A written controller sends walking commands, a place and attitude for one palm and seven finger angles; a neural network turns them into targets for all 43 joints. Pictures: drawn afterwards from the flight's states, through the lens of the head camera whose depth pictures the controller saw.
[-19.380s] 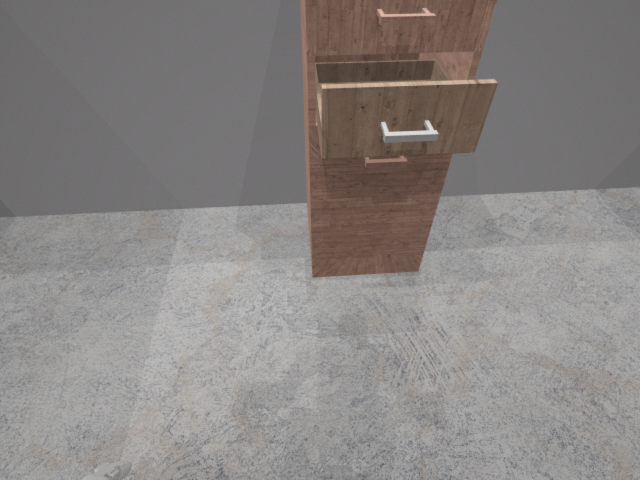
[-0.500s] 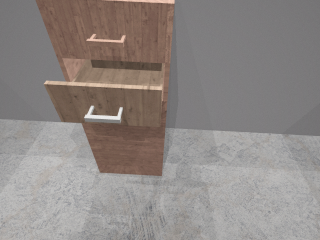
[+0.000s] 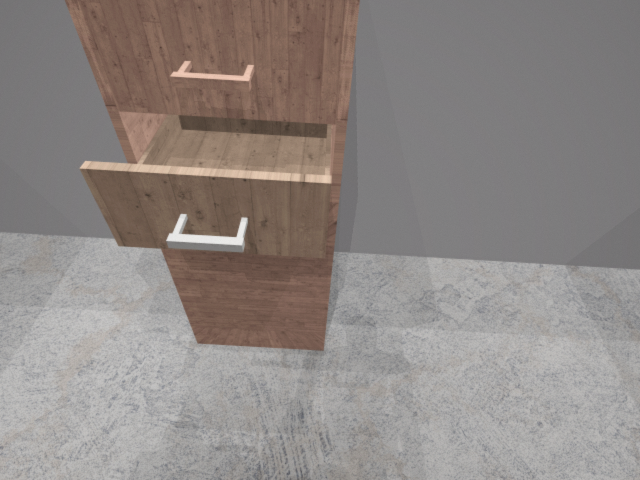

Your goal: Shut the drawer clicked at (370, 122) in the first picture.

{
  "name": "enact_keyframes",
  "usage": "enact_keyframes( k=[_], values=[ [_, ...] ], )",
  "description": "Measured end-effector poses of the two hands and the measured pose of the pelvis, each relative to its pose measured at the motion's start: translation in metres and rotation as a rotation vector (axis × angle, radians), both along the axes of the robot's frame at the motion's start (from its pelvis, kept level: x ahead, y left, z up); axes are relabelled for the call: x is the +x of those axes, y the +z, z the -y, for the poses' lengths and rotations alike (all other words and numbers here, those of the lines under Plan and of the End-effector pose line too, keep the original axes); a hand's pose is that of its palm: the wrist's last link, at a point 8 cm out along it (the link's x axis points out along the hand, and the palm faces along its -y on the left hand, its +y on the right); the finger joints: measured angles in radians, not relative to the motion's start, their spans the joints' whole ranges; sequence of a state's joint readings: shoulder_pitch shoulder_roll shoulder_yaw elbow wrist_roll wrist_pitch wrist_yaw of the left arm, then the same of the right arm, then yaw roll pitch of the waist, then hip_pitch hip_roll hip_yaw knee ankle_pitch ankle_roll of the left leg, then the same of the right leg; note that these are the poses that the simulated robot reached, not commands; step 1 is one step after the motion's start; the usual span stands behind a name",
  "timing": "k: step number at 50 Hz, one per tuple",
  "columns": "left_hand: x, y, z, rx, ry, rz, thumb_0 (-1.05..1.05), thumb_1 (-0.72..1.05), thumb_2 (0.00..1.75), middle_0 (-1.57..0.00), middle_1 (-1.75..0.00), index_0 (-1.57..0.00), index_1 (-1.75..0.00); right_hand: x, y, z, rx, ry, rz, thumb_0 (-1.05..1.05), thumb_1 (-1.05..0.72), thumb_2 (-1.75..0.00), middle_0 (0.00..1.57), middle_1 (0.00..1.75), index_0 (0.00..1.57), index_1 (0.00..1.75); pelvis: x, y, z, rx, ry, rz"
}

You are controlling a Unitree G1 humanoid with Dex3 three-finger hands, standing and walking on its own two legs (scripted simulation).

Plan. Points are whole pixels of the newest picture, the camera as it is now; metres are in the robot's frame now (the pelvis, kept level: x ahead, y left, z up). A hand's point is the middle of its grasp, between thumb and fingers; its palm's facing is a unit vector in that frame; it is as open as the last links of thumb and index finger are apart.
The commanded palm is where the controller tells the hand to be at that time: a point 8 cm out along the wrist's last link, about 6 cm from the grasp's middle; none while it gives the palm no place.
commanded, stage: shuffle to correct the standing spot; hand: left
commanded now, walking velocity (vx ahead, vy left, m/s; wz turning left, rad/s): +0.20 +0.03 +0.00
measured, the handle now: (209, 232) +0.48 +0.21 +0.01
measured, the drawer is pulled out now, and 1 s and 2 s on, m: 0.17 0.17 0.17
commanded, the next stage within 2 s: come to a stop and stand still in 0.12 s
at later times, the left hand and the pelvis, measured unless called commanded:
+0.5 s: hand out of the picture +0.03 +0.18 -0.19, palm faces +0.10 -0.99 -0.13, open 7.4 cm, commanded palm none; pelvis +0.09 +0.03 -0.01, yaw +0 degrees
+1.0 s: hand out of the picture +0.02 +0.15 -0.15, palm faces +0.07 -0.98 -0.17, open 7.4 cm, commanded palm none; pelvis +0.02 -0.01 +0.01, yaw +0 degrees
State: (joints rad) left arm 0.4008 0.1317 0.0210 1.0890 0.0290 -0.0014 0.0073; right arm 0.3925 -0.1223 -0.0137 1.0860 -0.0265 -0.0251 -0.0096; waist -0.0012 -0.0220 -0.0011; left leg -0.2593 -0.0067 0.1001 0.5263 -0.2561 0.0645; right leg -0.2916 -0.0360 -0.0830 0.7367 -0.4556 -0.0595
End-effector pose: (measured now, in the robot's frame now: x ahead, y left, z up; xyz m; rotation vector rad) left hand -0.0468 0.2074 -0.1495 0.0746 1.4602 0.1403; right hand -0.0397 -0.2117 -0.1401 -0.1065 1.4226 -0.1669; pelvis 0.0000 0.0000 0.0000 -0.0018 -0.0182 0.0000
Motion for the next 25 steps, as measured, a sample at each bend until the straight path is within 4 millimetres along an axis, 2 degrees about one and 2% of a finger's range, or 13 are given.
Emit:
enact_keyframes(
  k=[4, 7, 11, 17, 21, 25],
  values=[
    [0.032, 0.007, 0.002, 0.021, -0.012, 0.062, 0.01, 0.91, 0.9, -0.2, -0.3, -0.19, -0.29, 0.007, -0.006, -0.003, 0.036, -0.007, -0.013, 0.0, -0.91, -0.9, 0.2, 0.3, 0.2, 0.3, 0.011, 0.0, 0.004, 0.013, -0.006, -0.006],
    [0.051, 0.006, 0.006, 0.037, 0.008, 0.116, 0.01, 0.91, 0.9, -0.2, -0.3, -0.19, -0.29, 0.02, -0.013, -0.003, 0.058, 0.007, -0.025, 0.0, -0.91, -0.9, 0.2, 0.3, 0.2, 0.3, 0.021, -0.003, 0.007, 0.011, 0.005, -0.003],
    [0.059, 0.013, 0.007, 0.044, 0.058, 0.139, 0.01, 0.91, 0.9, -0.2, -0.3, -0.2, -0.29, 0.06, -0.006, -0.001, 0.06, 0.053, 0.008, 0.01, -0.91, -0.9, 0.2, 0.3, 0.2, 0.3, 0.039, 0.004, 0.006, 0.011, 0.025, 0.0],
    [0.055, 0.013, 0.003, 0.013, 0.067, 0.043, 0.0, 0.91, 0.9, -0.2, -0.3, -0.2, -0.29, 0.13, 0.009, 0.008, -0.014, 0.08, 0.109, 0.03, -0.94, -0.9, 0.2, 0.3, 0.2, 0.3, 0.063, 0.009, -0.009, 0.013, 0.029, 0.004],
    [0.058, -0.005, -0.008, -0.017, 0.067, -0.029, 0.01, 0.9, 0.9, -0.2, -0.3, -0.2, -0.29, 0.168, 0.005, -0.003, -0.058, 0.098, 0.178, 0.02, -0.93, -0.9, 0.2, 0.3, 0.2, 0.3, 0.081, -0.004, -0.026, -0.027, 0.018, 0.017],
    [0.071, -0.015, -0.024, -0.012, 0.054, -0.05, 0.01, 0.91, 0.9, -0.2, -0.3, -0.2, -0.29, 0.189, 0.006, -0.02, -0.069, 0.097, 0.199, 0.01, -0.93, -0.9, 0.2, 0.3, 0.2, 0.3, 0.087, -0.008, -0.033, -0.005, 0.0, 0.013]
  ],
)
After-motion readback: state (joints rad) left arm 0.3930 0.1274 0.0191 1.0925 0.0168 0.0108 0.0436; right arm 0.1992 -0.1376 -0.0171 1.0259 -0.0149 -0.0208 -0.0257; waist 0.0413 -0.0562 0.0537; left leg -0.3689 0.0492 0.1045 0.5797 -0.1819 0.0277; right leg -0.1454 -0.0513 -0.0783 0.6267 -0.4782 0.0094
